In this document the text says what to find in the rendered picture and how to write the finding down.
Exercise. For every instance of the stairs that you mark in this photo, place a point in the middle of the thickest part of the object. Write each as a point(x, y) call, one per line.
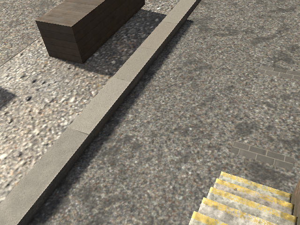
point(237, 201)

